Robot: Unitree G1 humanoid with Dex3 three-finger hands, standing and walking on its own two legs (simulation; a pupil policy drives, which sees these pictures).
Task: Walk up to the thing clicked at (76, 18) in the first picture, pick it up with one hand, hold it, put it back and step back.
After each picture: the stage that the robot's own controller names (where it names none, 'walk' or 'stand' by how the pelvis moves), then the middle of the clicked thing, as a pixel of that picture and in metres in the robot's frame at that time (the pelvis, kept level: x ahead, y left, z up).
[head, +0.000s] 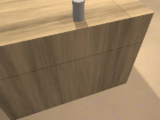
stand; (78, 9) +0.83 +0.05 +0.04
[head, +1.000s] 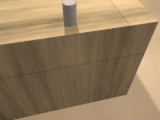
rise first; (69, 13) +0.73 +0.11 +0.07
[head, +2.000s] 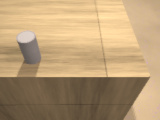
stand; (29, 48) +0.47 +0.25 +0.06
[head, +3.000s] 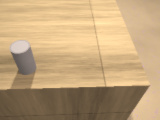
stand; (24, 58) +0.44 +0.24 +0.06
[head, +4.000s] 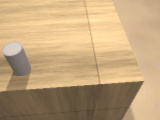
walk; (17, 59) +0.44 +0.25 +0.05
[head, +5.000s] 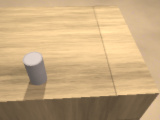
stand; (36, 69) +0.41 +0.19 +0.03
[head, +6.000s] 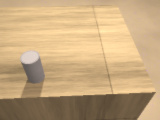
stand; (33, 67) +0.43 +0.21 +0.03
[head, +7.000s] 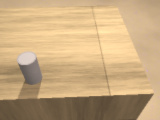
stand; (30, 68) +0.42 +0.22 +0.03
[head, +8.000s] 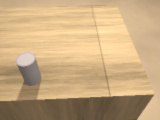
stand; (29, 69) +0.41 +0.22 +0.03
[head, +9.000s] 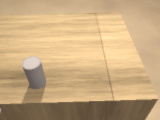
rise first; (35, 73) +0.41 +0.22 +0.04
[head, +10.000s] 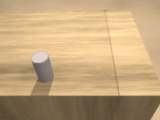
go down; (43, 67) +0.43 +0.21 +0.04
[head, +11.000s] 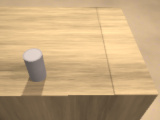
go down; (35, 65) +0.43 +0.19 +0.04
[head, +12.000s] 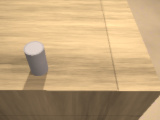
go down; (37, 59) +0.44 +0.19 +0.05
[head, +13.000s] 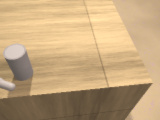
close in; (19, 63) +0.42 +0.21 +0.06
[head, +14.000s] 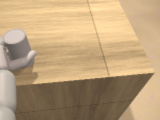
close; (20, 49) +0.45 +0.20 +0.09
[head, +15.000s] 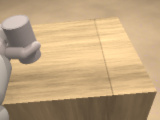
lift; (23, 40) +0.35 +0.17 +0.27
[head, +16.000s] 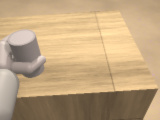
hold; (27, 54) +0.33 +0.17 +0.21
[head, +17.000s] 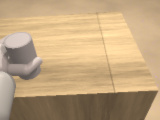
hold; (24, 56) +0.33 +0.18 +0.21
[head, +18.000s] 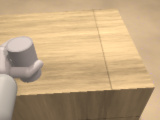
crouch; (25, 60) +0.34 +0.18 +0.19
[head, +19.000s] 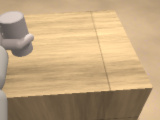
crouch; (17, 34) +0.41 +0.21 +0.23
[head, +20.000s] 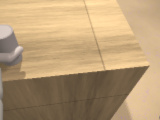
lower; (7, 46) +0.46 +0.22 +0.09
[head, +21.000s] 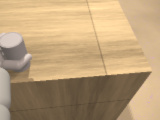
lower; (16, 53) +0.43 +0.21 +0.09
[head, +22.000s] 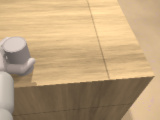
lower; (19, 57) +0.42 +0.20 +0.08
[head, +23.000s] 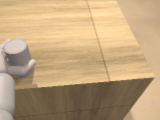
lower; (20, 59) +0.42 +0.20 +0.08
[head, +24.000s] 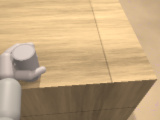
open; (28, 63) +0.40 +0.19 +0.08
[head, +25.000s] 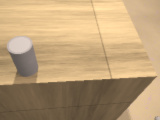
sink last; (24, 57) +0.41 +0.18 +0.08
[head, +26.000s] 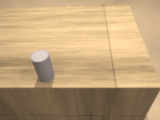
sink last; (43, 66) +0.42 +0.20 +0.05
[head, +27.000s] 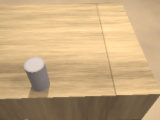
stand; (38, 74) +0.38 +0.19 +0.04
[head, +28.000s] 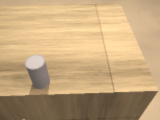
stand; (38, 72) +0.39 +0.19 +0.04
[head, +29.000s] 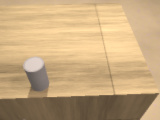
stand; (37, 74) +0.38 +0.19 +0.04
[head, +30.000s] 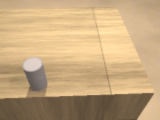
walk; (36, 74) +0.39 +0.19 +0.04
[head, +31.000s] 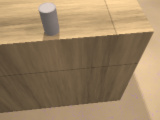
walk; (49, 19) +0.60 +0.16 +0.06
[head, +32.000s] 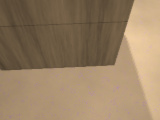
walk; out of the picture +0.97 +0.15 +0.07
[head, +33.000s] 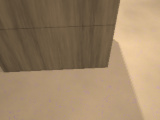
stand; out of the picture +1.11 +0.20 +0.06
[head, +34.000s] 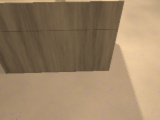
stand; out of the picture +1.10 +0.18 +0.03
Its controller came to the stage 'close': yes
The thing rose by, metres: 0.23
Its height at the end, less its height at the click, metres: +0.00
